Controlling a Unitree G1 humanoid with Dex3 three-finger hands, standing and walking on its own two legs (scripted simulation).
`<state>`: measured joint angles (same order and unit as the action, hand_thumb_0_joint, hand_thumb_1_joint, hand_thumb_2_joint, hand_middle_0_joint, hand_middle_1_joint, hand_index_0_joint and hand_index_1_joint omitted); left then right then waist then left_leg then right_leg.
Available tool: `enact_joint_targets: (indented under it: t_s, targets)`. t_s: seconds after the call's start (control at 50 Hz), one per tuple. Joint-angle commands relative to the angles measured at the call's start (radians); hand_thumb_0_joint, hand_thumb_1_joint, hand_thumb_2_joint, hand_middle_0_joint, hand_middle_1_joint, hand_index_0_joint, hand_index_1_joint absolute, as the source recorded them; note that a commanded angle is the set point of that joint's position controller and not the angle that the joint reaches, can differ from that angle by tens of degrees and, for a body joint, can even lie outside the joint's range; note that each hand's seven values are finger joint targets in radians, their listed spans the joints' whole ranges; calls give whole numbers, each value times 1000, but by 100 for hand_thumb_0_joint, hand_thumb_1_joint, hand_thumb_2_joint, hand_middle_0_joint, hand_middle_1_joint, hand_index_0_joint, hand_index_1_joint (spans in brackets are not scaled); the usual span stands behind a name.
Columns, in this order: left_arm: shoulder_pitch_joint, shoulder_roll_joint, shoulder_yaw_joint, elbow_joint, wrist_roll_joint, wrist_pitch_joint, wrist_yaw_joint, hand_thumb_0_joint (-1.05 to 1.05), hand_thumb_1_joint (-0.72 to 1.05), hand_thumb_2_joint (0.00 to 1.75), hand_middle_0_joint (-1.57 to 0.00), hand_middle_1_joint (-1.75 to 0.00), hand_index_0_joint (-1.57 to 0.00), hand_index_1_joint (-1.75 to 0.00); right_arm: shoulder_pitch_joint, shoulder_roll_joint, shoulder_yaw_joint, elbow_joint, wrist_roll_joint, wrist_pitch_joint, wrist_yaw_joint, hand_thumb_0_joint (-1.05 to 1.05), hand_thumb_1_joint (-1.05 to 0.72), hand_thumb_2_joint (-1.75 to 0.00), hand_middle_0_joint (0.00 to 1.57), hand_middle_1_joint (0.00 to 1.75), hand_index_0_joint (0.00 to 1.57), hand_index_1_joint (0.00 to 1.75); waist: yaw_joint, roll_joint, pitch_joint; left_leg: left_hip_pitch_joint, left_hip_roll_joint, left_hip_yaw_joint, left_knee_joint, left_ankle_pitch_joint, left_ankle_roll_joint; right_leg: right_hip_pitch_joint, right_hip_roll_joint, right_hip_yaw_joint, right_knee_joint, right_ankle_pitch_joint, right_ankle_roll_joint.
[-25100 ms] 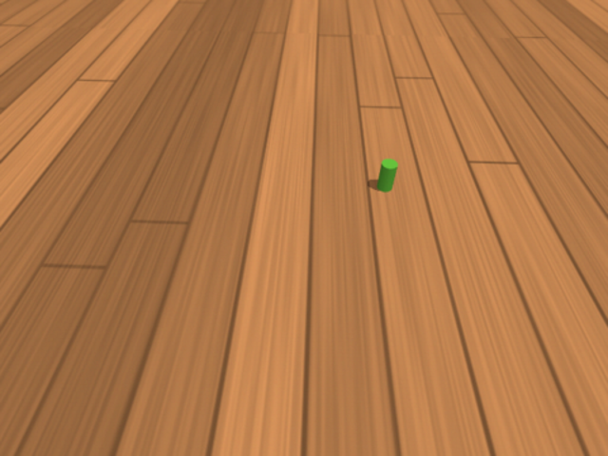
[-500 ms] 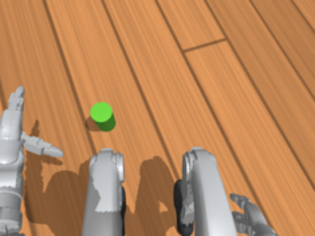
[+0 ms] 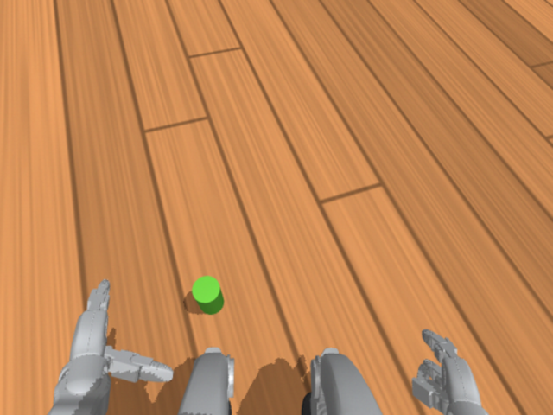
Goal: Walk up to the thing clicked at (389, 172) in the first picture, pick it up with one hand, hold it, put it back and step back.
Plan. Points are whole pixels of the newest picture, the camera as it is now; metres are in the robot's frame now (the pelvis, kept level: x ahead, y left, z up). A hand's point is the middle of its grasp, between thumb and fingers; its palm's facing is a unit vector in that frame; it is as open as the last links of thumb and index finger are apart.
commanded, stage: home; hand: left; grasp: from the side
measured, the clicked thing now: (209, 296) +0.43 +0.18 -0.56
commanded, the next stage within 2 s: stand in 2.00 s
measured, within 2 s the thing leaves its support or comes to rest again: neither
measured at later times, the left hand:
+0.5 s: hand (113, 370) +0.19 +0.20 +0.02, palm faces +0.13 -0.95 -0.29, open 17.5 cm
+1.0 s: hand (124, 374) +0.19 +0.18 +0.03, palm faces +0.12 -0.95 -0.29, open 17.3 cm
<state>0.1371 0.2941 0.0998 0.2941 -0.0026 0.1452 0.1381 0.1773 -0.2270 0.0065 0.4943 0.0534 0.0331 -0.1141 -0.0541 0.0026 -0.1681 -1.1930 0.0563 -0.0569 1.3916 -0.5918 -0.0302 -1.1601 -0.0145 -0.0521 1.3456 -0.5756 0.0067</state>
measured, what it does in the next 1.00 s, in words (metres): rises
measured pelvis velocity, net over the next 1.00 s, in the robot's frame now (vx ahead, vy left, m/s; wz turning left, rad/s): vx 0.03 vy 0.00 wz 0.02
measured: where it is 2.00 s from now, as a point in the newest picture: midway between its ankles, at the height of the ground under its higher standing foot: outside the picture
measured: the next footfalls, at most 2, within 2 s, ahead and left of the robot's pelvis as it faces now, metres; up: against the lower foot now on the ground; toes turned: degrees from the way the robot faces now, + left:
none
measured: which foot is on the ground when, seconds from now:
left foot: down 0.00-1.00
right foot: down 0.00-1.00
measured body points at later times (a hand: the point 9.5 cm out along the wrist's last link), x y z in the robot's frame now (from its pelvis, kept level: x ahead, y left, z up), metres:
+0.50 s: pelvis +0.03 +0.01 +0.08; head +0.06 +0.02 +0.53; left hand +0.18 +0.24 +0.05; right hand +0.21 -0.22 +0.02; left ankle +0.03 +0.13 -0.60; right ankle +0.03 -0.13 -0.60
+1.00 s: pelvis +0.03 +0.00 +0.09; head +0.05 +0.00 +0.54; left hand +0.18 +0.23 +0.05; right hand +0.19 -0.24 +0.01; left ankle +0.03 +0.13 -0.60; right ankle +0.03 -0.13 -0.60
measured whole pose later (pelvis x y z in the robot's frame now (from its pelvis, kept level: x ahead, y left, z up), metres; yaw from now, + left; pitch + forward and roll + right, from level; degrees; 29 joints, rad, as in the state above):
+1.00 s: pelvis +0.03 +0.00 +0.09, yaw +1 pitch +8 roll -2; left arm 0.46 0.20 -0.01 0.01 -0.01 0.28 0.14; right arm 0.28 -0.21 0.02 0.51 0.02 -0.11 -0.18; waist -0.03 0.03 -0.10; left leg -0.62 0.05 -0.04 0.96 -0.47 -0.03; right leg -0.59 -0.01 -0.05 0.91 -0.45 0.01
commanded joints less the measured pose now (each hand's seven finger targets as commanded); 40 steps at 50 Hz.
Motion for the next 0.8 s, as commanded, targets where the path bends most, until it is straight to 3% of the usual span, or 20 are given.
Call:
enact_joint_targets:
  t_s: [0.0, 0.06, 0.12, 0.16, 0.22, 0.28, 0.42, 0.44, 0.5, 0.6, 0.66, 0.78]
  targets:
    - [17, 129, 29, -283, -3, -7, 35, 0, -49, 9, -6, -6, -6, -6, 52, -113, -42, -123, -7, -60, -33, 0, -89, -90, 20, 30, 20, 30, 4, 104, -286, 385, -35, 38, -306, 271, 36, 355, 17, 15, -308, 271, -19]
    - [109, 93, -7, -336, -5, 26, 45, 0, -51, 8, -5, -6, -5, -6, 54, -103, -34, -141, -10, -76, -52, 0, -89, -90, 20, 30, 20, 30, 8, 96, -264, 475, -38, 44, -368, 336, 34, 443, 20, 7, -368, 336, -16]
    - [236, 50, -33, -337, -8, 59, 51, 0, -51, 8, -5, -6, -5, -6, 67, -102, -36, -142, -14, -87, -65, 0, -90, -90, 20, 30, 20, 30, 7, 73, -181, 516, -35, 38, -434, 343, 32, 487, 27, -11, -423, 334, -15]
    - [235, 59, -44, -461, -9, 65, 53, 0, -54, 6, -5, -5, -5, -5, 57, -95, -30, -164, -16, -99, -72, 0, -90, -90, 20, 30, 20, 30, 26, 91, -199, 571, -33, 37, -467, 375, 28, 527, 30, -16, -439, 353, -19]
    - [294, 26, -69, -466, -12, 86, 51, 0, -55, 5, -5, -5, -5, -5, 47, -92, -26, -174, -18, -119, -78, 0, -90, -90, 20, 30, 20, 30, 13, 39, -91, 558, -33, 34, -509, 329, 33, 535, 34, -28, -488, 317, -13]
    - [355, 12, -70, -484, -10, 96, 43, 0, -57, 4, -5, -5, -5, -5, 47, -97, -28, -184, -22, -132, -75, 0, -90, -90, 20, 30, 20, 30, 28, 42, -26, 570, -26, 14, -567, 276, 27, 536, 38, -38, -514, 264, -13]
    - [317, 3, -68, -519, 0, 86, 27, 0, -56, 5, -5, -5, -5, -5, 58, -96, -35, -177, -38, -167, -76, 0, -90, -90, 20, 30, 20, 30, 8, 34, -35, 614, -34, 35, -566, 338, 27, 587, 36, -28, -540, 316, -11]
    - [304, 2, -68, -514, 0, 83, 26, 0, -55, 6, -5, -5, -5, -5, 49, -97, -33, -175, -37, -173, -72, 0, -90, -90, 20, 30, 20, 30, 10, 39, -8, 610, -36, 38, -577, 305, 27, 578, 36, -28, -548, 287, -11]
    - [297, 12, -56, -532, 2, 80, 24, 0, -53, 7, -5, -6, -5, -6, 47, -96, -33, -170, -40, -183, -74, 0, -90, -90, 20, 30, 20, 30, 18, 61, -48, 644, -39, 39, -580, 323, 24, 602, 34, -24, -550, 299, -12]
    - [319, 3, -64, -510, 3, 87, 22, 0, -55, 6, -5, -5, -5, -5, 46, -94, -30, -157, -44, -195, -75, 0, -90, -90, 20, 30, 20, 30, 20, 63, -64, 661, -41, 40, -569, 396, 22, 631, 34, -24, -552, 367, -10]
    - [325, 11, -48, -489, 1, 90, 24, 0, -50, 8, -5, -6, -5, -6, 34, -91, -27, -152, -44, -197, -71, 0, -90, -90, 20, 30, 20, 30, 32, 53, -38, 642, -45, 40, -577, 361, 26, 636, 31, -24, -569, 339, -9]
    - [322, 1, -58, -479, 0, 82, 19, 0, -51, 8, -5, -6, -5, -6, 26, -93, -29, -153, -44, -198, -69, 0, -90, -90, 20, 30, 20, 30, 28, 35, -32, 638, -48, 53, -576, 348, 29, 640, 29, -19, -584, 338, -6]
